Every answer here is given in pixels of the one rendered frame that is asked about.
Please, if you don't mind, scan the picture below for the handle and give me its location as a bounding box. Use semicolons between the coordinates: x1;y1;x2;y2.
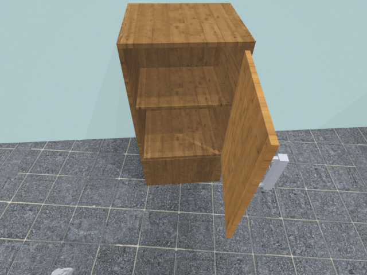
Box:
258;154;289;190

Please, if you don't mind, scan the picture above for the cupboard door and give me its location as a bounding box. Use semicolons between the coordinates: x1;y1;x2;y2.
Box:
221;50;280;238

